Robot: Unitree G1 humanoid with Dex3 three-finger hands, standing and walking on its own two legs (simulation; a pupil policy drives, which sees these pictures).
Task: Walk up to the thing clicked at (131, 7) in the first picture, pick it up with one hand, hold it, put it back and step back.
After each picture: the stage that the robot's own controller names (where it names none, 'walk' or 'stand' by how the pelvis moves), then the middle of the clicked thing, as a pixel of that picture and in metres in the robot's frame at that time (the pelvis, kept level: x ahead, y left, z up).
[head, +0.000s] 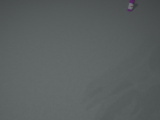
stand; (131, 2) +2.16 -0.76 -0.65
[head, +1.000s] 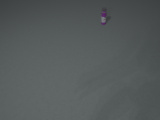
walk; (103, 16) +2.12 -0.19 -0.62
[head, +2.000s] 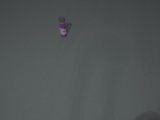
walk; (62, 27) +1.49 +0.23 -0.64
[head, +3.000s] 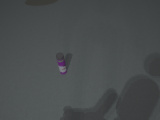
walk; (61, 64) +0.97 +0.24 -0.64
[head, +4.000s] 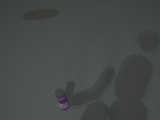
walk; (62, 100) +0.61 +0.22 -0.64
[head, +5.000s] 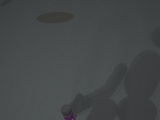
stand; (68, 116) +0.48 +0.18 -0.65
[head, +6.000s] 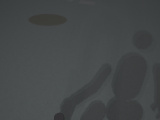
stand; out of the picture +0.43 +0.16 -0.65
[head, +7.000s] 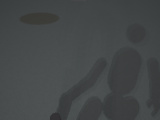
stand; out of the picture +0.42 +0.18 -0.66
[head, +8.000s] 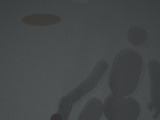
stand; out of the picture +0.42 +0.18 -0.66
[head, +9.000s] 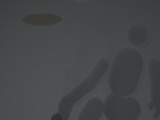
stand; out of the picture +0.42 +0.18 -0.66
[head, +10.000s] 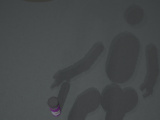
go down; (54, 107) +0.44 +0.17 -0.63
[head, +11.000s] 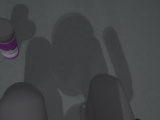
go down; (7, 42) +0.49 +0.23 -0.23
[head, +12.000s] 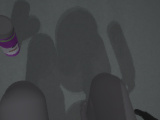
close in; (7, 39) +0.49 +0.23 -0.23
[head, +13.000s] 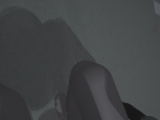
close; out of the picture +0.48 +0.27 -0.16
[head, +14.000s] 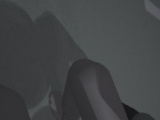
lift; out of the picture +0.46 +0.27 -0.16
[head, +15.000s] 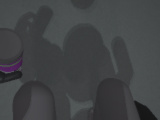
lift; (8, 59) +0.36 +0.24 -0.03
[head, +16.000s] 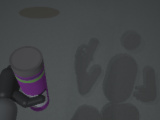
hold; (34, 84) +0.30 +0.15 +0.10
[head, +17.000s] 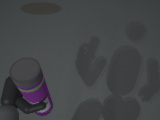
hold; (36, 91) +0.29 +0.16 +0.05
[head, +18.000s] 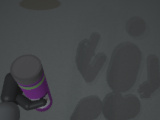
hold; (36, 88) +0.30 +0.15 +0.05
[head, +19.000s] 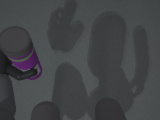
crouch; (25, 59) +0.40 +0.17 -0.03
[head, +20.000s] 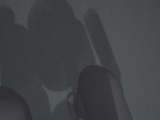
lower; out of the picture +0.48 +0.24 -0.12
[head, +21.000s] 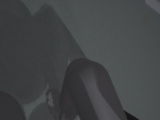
lower; out of the picture +0.46 +0.28 -0.17
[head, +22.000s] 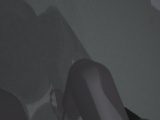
lower; out of the picture +0.46 +0.29 -0.16
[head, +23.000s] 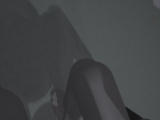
lower; out of the picture +0.46 +0.28 -0.16
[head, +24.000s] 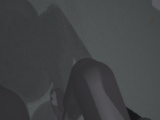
lower; out of the picture +0.45 +0.27 -0.17
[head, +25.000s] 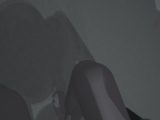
open; out of the picture +0.46 +0.26 -0.18
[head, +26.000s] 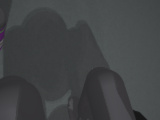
stand; out of the picture +0.47 +0.24 -0.20
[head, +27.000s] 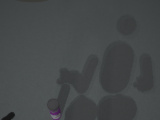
stand; (54, 110) +0.43 +0.15 -0.56
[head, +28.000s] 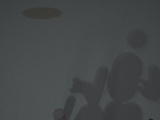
stand; out of the picture +0.43 +0.15 -0.60
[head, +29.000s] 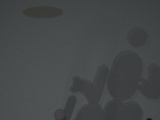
stand; out of the picture +0.42 +0.14 -0.60
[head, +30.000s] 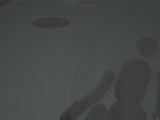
stand; out of the picture +0.45 +0.14 -0.65
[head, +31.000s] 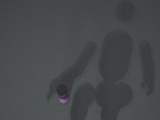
walk; (63, 95) +0.49 +0.13 -0.63
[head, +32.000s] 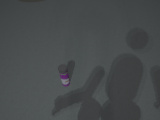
walk; (64, 76) +0.74 +0.20 -0.64
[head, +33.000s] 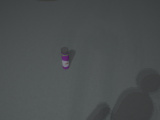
stand; (65, 58) +1.05 +0.16 -0.64
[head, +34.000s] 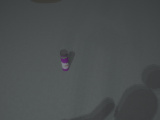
stand; (64, 60) +1.04 +0.18 -0.66
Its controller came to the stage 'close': yes
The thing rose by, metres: 0.70
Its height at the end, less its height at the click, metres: +0.00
